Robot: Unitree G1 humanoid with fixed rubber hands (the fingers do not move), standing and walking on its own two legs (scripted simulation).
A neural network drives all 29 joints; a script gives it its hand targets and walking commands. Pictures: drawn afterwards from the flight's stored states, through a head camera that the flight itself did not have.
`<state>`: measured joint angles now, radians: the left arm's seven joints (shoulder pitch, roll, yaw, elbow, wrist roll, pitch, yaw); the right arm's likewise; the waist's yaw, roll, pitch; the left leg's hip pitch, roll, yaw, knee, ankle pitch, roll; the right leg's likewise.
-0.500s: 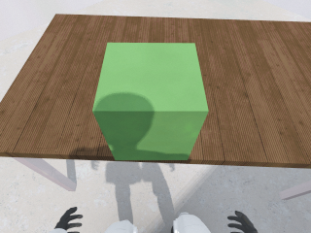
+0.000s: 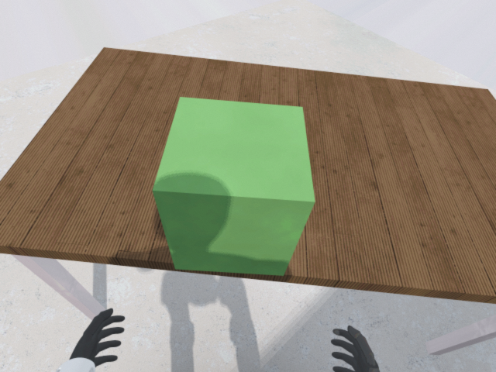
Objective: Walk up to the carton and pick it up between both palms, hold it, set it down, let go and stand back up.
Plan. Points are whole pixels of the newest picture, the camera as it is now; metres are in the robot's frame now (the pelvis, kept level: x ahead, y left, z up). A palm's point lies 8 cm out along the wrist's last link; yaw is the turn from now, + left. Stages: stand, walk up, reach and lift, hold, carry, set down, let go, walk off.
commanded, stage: reach and lift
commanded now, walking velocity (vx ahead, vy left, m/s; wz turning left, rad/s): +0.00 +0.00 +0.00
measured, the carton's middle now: (235, 192) +0.40 +0.03 +0.03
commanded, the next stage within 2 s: none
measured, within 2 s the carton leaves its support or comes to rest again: neither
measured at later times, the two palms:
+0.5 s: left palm (86, 341) +0.17 +0.25 -0.05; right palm (364, 351) +0.16 -0.18 -0.05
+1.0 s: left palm (84, 309) +0.20 +0.25 -0.01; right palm (353, 307) +0.21 -0.16 -0.01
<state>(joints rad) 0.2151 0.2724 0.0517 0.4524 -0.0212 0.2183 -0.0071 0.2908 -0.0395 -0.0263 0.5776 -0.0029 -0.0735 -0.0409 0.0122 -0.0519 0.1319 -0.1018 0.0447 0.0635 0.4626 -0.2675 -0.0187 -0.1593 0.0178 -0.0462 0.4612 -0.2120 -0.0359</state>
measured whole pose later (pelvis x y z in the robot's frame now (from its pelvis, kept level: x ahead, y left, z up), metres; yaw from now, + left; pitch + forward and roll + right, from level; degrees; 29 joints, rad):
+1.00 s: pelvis +0.03 +0.03 +0.00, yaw +1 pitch -5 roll -1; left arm 0.30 0.27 -0.10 0.29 -0.21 -0.22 0.03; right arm 0.31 -0.09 0.01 0.32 0.16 -0.24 -0.05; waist 0.03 -0.01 0.06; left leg -0.04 0.02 0.06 0.42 -0.29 0.01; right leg -0.07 0.01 -0.03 0.37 -0.21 0.00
